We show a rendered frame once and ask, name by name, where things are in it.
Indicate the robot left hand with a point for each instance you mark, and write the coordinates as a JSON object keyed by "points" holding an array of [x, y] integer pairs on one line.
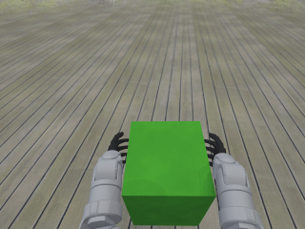
{"points": [[116, 141]]}

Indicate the carton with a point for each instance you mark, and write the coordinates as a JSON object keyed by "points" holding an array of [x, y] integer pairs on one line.
{"points": [[168, 179]]}

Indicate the left robot forearm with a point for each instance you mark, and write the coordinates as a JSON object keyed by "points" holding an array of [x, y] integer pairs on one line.
{"points": [[104, 208]]}

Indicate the robot right hand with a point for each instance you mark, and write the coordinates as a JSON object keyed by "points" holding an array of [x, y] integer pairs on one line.
{"points": [[218, 147]]}

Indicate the right robot forearm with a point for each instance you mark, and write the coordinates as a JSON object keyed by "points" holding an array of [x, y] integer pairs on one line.
{"points": [[237, 209]]}

